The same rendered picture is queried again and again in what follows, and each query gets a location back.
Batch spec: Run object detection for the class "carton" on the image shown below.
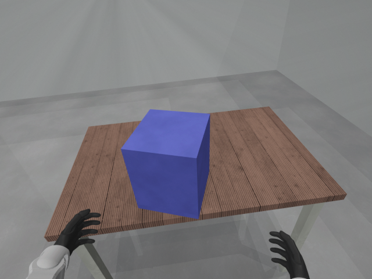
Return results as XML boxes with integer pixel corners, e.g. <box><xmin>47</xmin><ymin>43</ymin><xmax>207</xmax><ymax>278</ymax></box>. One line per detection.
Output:
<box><xmin>121</xmin><ymin>109</ymin><xmax>210</xmax><ymax>219</ymax></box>

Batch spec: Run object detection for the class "left robot forearm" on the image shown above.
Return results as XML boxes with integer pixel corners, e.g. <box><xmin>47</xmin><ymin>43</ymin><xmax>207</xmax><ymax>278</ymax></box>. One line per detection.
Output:
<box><xmin>26</xmin><ymin>245</ymin><xmax>70</xmax><ymax>279</ymax></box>

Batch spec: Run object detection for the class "left robot hand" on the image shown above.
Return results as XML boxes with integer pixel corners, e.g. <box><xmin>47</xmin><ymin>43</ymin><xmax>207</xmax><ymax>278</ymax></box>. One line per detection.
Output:
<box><xmin>54</xmin><ymin>209</ymin><xmax>101</xmax><ymax>255</ymax></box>

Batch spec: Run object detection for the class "table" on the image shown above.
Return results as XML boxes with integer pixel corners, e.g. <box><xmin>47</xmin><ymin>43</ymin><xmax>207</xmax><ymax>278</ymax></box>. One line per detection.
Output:
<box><xmin>44</xmin><ymin>106</ymin><xmax>347</xmax><ymax>279</ymax></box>

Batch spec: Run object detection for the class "right robot hand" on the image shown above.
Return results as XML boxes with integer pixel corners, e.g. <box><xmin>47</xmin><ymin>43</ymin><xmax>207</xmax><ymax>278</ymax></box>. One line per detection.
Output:
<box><xmin>269</xmin><ymin>231</ymin><xmax>310</xmax><ymax>279</ymax></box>

